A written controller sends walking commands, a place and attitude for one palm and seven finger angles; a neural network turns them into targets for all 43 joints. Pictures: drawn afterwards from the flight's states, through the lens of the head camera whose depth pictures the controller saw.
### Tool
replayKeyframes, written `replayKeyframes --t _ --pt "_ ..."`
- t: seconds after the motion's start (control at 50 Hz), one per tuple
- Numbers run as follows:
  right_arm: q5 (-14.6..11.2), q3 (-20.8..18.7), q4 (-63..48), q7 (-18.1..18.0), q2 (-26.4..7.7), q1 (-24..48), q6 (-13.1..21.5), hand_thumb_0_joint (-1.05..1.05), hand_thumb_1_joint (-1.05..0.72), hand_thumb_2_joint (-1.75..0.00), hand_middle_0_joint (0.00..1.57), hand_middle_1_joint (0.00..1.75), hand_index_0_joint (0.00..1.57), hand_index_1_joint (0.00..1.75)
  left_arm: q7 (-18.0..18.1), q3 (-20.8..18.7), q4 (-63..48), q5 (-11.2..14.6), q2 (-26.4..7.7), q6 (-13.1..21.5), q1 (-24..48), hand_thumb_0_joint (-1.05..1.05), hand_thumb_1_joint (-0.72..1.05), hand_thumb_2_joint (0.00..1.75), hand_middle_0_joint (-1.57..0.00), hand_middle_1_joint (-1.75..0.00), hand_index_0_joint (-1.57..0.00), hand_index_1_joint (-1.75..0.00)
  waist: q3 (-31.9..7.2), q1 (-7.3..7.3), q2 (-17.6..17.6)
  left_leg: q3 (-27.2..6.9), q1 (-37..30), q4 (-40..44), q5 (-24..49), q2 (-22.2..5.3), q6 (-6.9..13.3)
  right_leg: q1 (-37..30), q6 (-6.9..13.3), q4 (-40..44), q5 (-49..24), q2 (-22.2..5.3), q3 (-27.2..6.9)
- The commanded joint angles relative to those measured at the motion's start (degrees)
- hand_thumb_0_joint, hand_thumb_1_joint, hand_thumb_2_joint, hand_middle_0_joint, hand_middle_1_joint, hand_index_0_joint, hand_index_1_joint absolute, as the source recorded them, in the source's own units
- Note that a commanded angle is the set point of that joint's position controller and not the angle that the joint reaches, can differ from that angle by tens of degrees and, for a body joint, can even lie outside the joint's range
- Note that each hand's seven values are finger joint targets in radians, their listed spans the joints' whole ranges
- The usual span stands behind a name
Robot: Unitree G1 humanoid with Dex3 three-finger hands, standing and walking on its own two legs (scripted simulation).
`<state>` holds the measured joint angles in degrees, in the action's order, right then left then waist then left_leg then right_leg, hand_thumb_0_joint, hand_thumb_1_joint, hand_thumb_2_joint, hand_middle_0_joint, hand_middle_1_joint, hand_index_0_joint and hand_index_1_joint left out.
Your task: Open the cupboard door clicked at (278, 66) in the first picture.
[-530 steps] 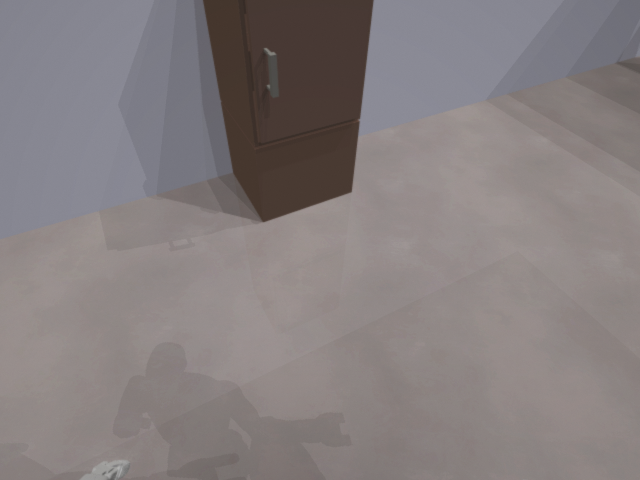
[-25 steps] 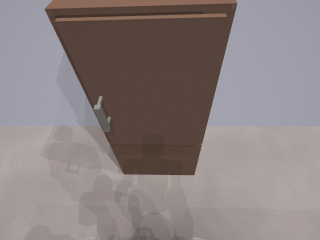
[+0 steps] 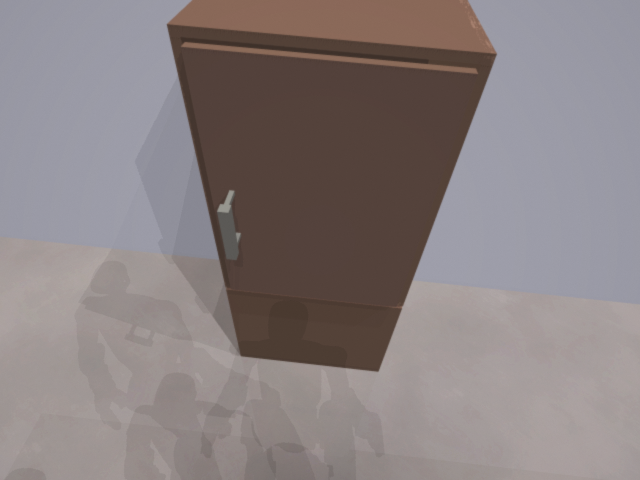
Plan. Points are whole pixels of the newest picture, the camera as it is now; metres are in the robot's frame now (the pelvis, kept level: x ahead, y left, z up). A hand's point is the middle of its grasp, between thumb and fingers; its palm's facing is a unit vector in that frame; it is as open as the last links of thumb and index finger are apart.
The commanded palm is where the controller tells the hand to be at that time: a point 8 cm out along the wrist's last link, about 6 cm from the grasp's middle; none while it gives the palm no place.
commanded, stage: come to a stop and stand still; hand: left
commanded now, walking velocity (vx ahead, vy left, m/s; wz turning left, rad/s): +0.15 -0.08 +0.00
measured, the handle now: (231, 225) +0.57 +0.22 -0.08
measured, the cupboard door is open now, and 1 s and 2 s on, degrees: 0 0 0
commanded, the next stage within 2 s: look again from close up in 0.66 s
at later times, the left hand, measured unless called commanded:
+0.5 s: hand out of the picture +0.01 +0.13 -0.17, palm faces +0.01 -0.98 -0.20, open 7.3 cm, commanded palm none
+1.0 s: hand out of the picture +0.03 +0.14 -0.17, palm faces -0.01 -0.98 -0.20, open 7.4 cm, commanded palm none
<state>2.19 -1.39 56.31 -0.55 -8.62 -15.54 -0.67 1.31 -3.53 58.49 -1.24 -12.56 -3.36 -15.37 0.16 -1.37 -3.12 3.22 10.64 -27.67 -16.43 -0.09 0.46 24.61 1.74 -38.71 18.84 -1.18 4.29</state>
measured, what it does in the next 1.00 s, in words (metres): steps on the spot: right foot, then left foot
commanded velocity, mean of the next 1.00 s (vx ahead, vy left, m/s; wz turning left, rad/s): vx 0.01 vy -0.01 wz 0.00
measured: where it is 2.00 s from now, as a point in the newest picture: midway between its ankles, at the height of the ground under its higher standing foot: outside the picture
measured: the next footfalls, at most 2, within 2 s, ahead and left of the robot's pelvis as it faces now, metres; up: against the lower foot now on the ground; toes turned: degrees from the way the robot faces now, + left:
right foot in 0.24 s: +0.03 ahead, -0.10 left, +0.00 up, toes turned -3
left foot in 0.52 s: +0.05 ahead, +0.07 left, +0.00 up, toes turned +1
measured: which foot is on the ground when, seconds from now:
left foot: down 0.00-0.26, up 0.28-0.50, down 0.52-1.00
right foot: up 0.00-0.22, down 0.24-1.00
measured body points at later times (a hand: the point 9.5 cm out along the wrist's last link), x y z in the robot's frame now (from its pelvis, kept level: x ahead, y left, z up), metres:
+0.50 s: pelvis +0.01 -0.03 +0.00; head +0.02 -0.05 +0.45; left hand +0.01 +0.18 -0.15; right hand +0.02 -0.25 -0.17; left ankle +0.01 +0.07 -0.73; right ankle -0.01 -0.10 -0.73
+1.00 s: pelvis +0.03 -0.03 +0.01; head +0.04 -0.03 +0.45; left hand +0.03 +0.19 -0.15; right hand +0.01 -0.23 -0.16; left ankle +0.01 +0.07 -0.73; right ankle -0.01 -0.10 -0.73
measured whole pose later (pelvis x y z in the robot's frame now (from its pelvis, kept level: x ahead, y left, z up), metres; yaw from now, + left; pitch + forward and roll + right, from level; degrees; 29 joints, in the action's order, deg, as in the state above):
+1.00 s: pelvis +0.03 -0.03 +0.01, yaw -2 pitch -1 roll +1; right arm 1.0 1.4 65.2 -1.7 -7.7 -16.9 0.8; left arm 2.2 0.6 63.1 -0.4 -8.1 1.3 -17.2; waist 1.5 0.3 0.3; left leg 5.0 9.1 -25.3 -15.6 0.9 1.9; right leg 8.0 3.7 -25.8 17.2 2.6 2.6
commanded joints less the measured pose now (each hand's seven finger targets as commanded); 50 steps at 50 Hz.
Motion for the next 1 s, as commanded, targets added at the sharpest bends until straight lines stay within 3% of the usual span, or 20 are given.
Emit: replayKeyframes --t 0.0,0.04,0.12,0.16,0.18,0.2,0.22,0.24,0.26,0.28,0.32,0.36,0.44,0.46,0.5,0.54,0.58,0.68,0.86,0.98 --pt "-0.24 -0.42 -2.39 -1.07 -7.37 0.50 1.67 0.00 -0.90 -0.90 0.20 0.30 0.20 0.30 -1.49 0.17 -3.83 -0.68 -0.97 2.16 -0.17 0.00 0.90 0.90 -0.20 -0.30 -0.20 -0.30 7.32 -1.17 12.16 -14.35 10.78 20.54 -12.85 -14.03 8.71 2.63 -0.29 -16.95 0.78 0.30 -4.03" --pt "-0.37 -0.62 -1.62 -1.07 -7.87 -1.39 2.06 0.00 -0.90 -0.90 0.20 0.30 0.20 0.30 -1.65 0.56 -3.05 -0.50 0.26 2.53 -1.12 0.00 0.90 0.90 -0.20 -0.30 -0.20 -0.30 6.56 -0.29 10.34 -11.53 6.84 19.09 -8.78 -12.42 8.55 3.38 -0.61 -16.98 0.52 0.22 -2.47" --pt "0.00 -0.80 0.92 -1.28 -7.81 -7.11 2.17 0.00 -0.90 -0.90 0.20 0.30 0.20 0.30 -1.46 1.36 -3.89 -0.18 1.76 3.59 1.27 0.00 0.90 0.90 -0.20 -0.30 -0.20 -0.30 5.07 2.65 9.97 -12.43 1.11 15.73 -1.91 -13.69 9.39 0.13 -0.95 -4.48 6.62 -0.14 -0.62" --pt "-0.22 -0.76 2.07 -1.39 -7.38 -7.86 1.96 0.00 -0.90 -0.90 0.20 0.30 0.20 0.30 -1.17 1.54 -2.34 0.10 2.76 4.40 -2.06 0.00 0.90 0.90 -0.20 -0.30 -0.20 -0.30 2.74 1.49 8.55 -10.86 1.20 10.50 3.06 -12.77 8.38 -7.50 -1.17 6.90 3.97 0.54 -0.17" --pt "-0.62 -0.56 2.58 -1.39 -6.63 -7.86 1.99 0.00 -0.90 -0.90 0.20 0.30 0.20 0.30 -0.99 1.50 -1.20 0.14 2.25 4.90 -4.31 0.00 0.90 0.90 -0.20 -0.30 -0.20 -0.30 1.66 0.53 6.55 -8.61 2.46 6.20 5.53 -10.44 6.39 -12.79 -1.21 14.37 -1.83 0.27 -1.03" --pt "-1.29 -0.17 2.86 -1.24 -4.29 -8.73 2.41 0.00 -0.90 -0.90 0.20 0.30 0.20 0.30 -0.55 1.25 0.46 0.09 0.24 5.44 -7.66 0.00 0.90 0.90 -0.20 -0.30 -0.20 -0.30 -0.87 -0.28 1.14 -5.05 7.91 0.13 2.73 -7.32 3.78 -21.91 -0.44 17.30 -7.23 -4.29 -7.55" --pt "-1.98 -0.32 -0.55 -0.51 -5.86 4.61 3.26 0.00 -0.90 -0.90 0.20 0.30 0.20 0.30 2.36 1.15 5.02 -0.22 -3.40 6.27 -15.66 0.00 0.90 0.90 -0.20 -0.30 -0.20 -0.30 5.49 -5.45 -9.69 -0.88 10.72 -12.25 -2.51 -3.07 -0.11 -14.41 -2.11 21.30 -33.87 -9.35 -16.61" --pt "-1.31 0.12 -3.19 0.12 -2.37 0.48 2.04 0.00 -0.90 -0.90 0.20 0.30 0.20 0.30 2.06 2.67 2.30 -0.02 -3.77 7.29 -11.15 0.00 0.90 0.90 -0.20 -0.30 -0.20 -0.30 3.89 0.78 -5.80 -2.49 12.73 -18.00 -10.39 -2.35 -0.16 -12.75 1.33 21.75 -30.96 -14.15 -18.99" --pt "-1.34 0.29 -2.14 0.51 -1.18 -1.82 1.59 0.00 -0.90 -0.90 0.20 0.30 0.20 0.30 1.58 2.82 1.06 0.08 -2.78 7.61 -8.45 0.00 0.90 0.90 -0.20 -0.30 -0.20 -0.30 1.02 1.95 0.67 -1.82 11.73 -20.44 -9.18 -2.07 -0.31 -14.24 4.61 21.24 -28.87 -12.90 -15.90" --pt "-1.30 0.44 -0.49 0.72 -0.32 -3.54 1.41 0.00 -0.90 -0.90 0.20 0.30 0.20 0.30 1.74 1.92 1.57 -0.09 -2.64 8.31 -7.63 0.00 0.90 0.90 -0.20 -0.30 -0.20 -0.30 -3.48 2.42 -1.56 -1.27 12.52 -22.32 -8.86 -2.51 -0.03 -19.04 5.96 19.24 -35.55 -12.04 -15.78" --pt "-1.50 0.40 -0.46 0.40 -0.91 -2.97 1.63 0.00 -0.90 -0.90 0.20 0.30 0.20 0.30 2.07 2.14 1.46 0.09 -1.75 8.45 -7.98 0.00 0.90 0.90 -0.20 -0.30 -0.20 -0.30 -5.96 2.15 -1.81 -2.04 14.32 -23.41 -8.20 -2.39 -0.06 -25.00 7.49 16.43 -49.32 -12.70 -14.74" --pt "-1.80 0.76 -0.57 -0.05 -0.33 -1.50 1.69 0.00 -0.90 -0.90 0.20 0.30 0.20 0.30 2.08 2.33 1.31 -0.01 -1.26 7.74 -6.72 0.00 0.90 0.90 -0.20 -0.30 -0.20 -0.30 -4.83 1.82 -1.70 -1.30 10.59 -17.13 -8.24 -1.98 -0.32 -22.16 8.56 16.63 -47.14 -11.81 -13.04" --pt "-1.64 0.96 2.15 -0.64 -0.14 -4.07 1.47 0.00 -0.90 -0.90 0.20 0.30 0.20 0.30 1.74 2.88 1.69 0.44 -0.73 6.39 -4.38 0.00 0.90 0.90 -0.20 -0.30 -0.20 -0.30 1.70 2.92 -3.32 -0.53 0.38 -3.61 -1.23 -0.73 -0.32 -10.91 5.54 19.24 -22.39 -8.21 -11.15" --pt "-1.52 0.91 2.89 -0.76 -0.76 -5.51 1.51 0.00 -0.90 -0.90 0.20 0.30 0.20 0.30 1.77 2.96 1.82 0.54 -0.33 6.10 -3.85 0.00 0.90 0.90 -0.20 -0.30 -0.20 -0.30 2.97 3.51 -2.06 -1.58 -2.25 0.59 1.05 -1.56 -0.01 -8.19 4.44 18.94 -15.11 -7.38 -11.43" --pt "-1.22 0.82 3.66 -1.02 -3.07 -6.06 2.00 0.00 -0.90 -0.90 0.20 0.30 0.20 0.30 1.59 3.10 1.54 0.64 0.76 5.61 -4.44 0.00 0.90 0.90 -0.20 -0.30 -0.20 -0.30 5.31 2.90 6.14 -5.32 -1.84 3.88 6.79 -5.78 1.78 -6.35 2.15 17.55 -7.78 -4.27 -10.20" --pt "-1.03 1.00 3.40 -1.25 -3.88 -4.48 1.79 0.00 -0.90 -0.90 0.20 0.30 0.20 0.30 1.64 2.92 1.37 0.39 0.33 5.32 -4.94 0.00 0.90 0.90 -0.20 -0.30 -0.20 -0.30 6.68 1.90 7.32 -6.37 2.68 4.38 4.66 -6.90 2.86 -8.94 1.76 18.48 -5.50 -3.50 -10.02" --pt "-1.18 1.30 3.71 -1.28 -3.21 -3.33 2.12 0.00 -0.90 -0.90 0.20 0.30 0.20 0.30 1.49 2.86 1.94 0.32 -0.56 5.37 -5.58 0.00 0.90 0.90 -0.20 -0.30 -0.20 -0.30 6.84 1.29 8.05 -6.38 3.08 5.24 6.89 -6.45 2.76 -11.00 1.87 17.86 -9.31 -3.84 -10.08" --pt "-1.35 1.53 4.42 -1.62 -3.94 -3.84 2.36 0.00 -0.90 -0.90 0.20 0.30 0.20 0.30 1.28 3.04 2.25 0.41 -0.90 5.62 -5.63 0.00 0.90 0.90 -0.20 -0.30 -0.20 -0.30 3.96 1.60 2.86 -5.55 0.97 5.55 8.66 -6.23 2.28 -13.78 1.94 17.76 -14.52 -4.53 -9.88" --pt "-1.37 1.86 6.32 -1.67 -5.09 -3.80 2.48 0.00 -0.90 -0.90 0.20 0.30 0.20 0.30 1.18 3.23 2.59 0.70 -1.54 5.52 -5.32 0.00 0.90 0.90 -0.20 -0.30 -0.20 -0.30 3.30 1.42 2.98 -5.59 0.21 6.56 9.51 -6.13 2.23 -14.96 2.18 17.06 -16.17 -4.87 -10.18" --pt "-1.51 1.87 7.64 -1.87 -4.54 -4.40 2.81 0.00 -0.90 -0.90 0.20 0.30 0.20 0.30 1.40 3.11 2.94 0.67 -1.64 5.64 -5.51 0.00 0.90 0.90 -0.20 -0.30 -0.20 -0.30 1.59 1.34 2.70 -5.37 -1.00 6.14 14.07 -6.30 2.36 -16.90 2.18 15.90 -21.69 -5.16 -9.51"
